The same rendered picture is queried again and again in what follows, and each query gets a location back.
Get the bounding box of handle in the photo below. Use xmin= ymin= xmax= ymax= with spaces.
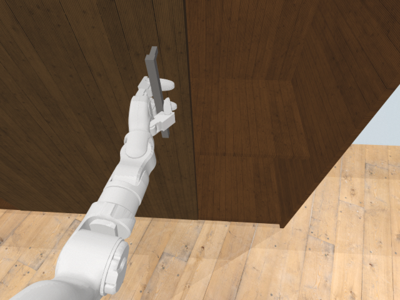
xmin=145 ymin=46 xmax=169 ymax=138

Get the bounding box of robot left upper arm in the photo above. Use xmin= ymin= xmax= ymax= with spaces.
xmin=9 ymin=229 xmax=129 ymax=300

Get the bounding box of left robot hand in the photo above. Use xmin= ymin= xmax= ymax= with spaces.
xmin=128 ymin=76 xmax=177 ymax=136

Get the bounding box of left robot forearm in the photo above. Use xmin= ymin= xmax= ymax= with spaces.
xmin=55 ymin=130 xmax=156 ymax=276

